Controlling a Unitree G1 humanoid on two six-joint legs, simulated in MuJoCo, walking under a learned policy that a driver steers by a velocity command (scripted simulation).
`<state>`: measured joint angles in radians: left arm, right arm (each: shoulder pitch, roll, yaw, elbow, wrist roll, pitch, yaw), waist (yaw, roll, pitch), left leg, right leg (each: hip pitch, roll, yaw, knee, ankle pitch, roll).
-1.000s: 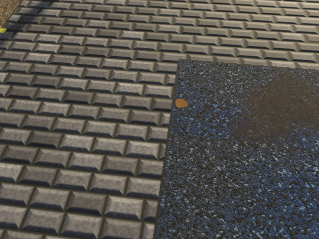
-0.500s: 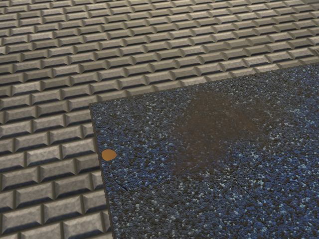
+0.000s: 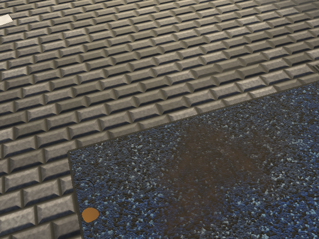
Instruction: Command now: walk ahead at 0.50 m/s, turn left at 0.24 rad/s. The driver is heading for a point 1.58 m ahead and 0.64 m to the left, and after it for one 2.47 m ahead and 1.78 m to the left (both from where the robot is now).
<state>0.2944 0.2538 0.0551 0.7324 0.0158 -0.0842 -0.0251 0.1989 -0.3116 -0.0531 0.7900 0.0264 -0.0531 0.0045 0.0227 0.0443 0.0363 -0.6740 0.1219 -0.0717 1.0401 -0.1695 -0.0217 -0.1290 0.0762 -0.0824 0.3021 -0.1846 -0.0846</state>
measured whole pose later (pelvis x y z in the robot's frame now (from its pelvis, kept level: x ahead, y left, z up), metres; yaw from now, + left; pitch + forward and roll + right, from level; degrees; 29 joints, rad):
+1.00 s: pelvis +0.57 +0.12 +0.00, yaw +35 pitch +1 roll -2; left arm 0.29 0.26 0.06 0.78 0.01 -0.10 0.00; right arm 0.24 -0.32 -0.08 0.65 0.02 -0.01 0.00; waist 0.04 0.06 0.02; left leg -0.63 0.07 -0.06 1.10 -0.27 0.00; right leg -0.17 0.02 -0.09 0.35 -0.20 -0.03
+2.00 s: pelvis +0.96 +0.44 -0.01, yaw +25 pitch +3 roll +1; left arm 0.17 0.30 0.07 0.69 0.00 -0.01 -0.01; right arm 0.13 -0.31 -0.05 0.71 -0.01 -0.02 -0.04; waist 0.02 0.02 0.08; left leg -0.57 0.03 -0.08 1.11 -0.43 -0.06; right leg -0.42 0.10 0.06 0.46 -0.08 -0.09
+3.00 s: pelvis +1.02 +0.47 +0.00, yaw -2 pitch +1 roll +0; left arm 0.23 0.25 0.04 0.71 -0.01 -0.01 0.02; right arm 0.20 -0.30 -0.07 0.80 0.01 -0.01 -0.01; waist 0.01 0.02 -0.01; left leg -0.39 0.05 0.01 0.76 -0.35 -0.04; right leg -0.18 0.04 0.03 0.37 -0.21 -0.06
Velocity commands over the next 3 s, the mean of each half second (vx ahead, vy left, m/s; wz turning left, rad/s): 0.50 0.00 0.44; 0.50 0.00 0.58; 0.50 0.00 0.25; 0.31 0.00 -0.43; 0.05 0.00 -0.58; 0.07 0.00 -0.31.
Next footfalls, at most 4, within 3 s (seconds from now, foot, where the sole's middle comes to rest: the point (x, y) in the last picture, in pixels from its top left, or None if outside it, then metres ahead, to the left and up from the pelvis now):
0.28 left None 0.33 0.16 -0.78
0.76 right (164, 200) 0.65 0.05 -0.78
1.28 left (81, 185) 0.72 0.43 -0.78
1.78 right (93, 122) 1.10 0.43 -0.78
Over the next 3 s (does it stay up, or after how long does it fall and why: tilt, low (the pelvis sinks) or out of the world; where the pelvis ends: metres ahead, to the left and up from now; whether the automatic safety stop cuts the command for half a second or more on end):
stays up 1.02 0.47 0.00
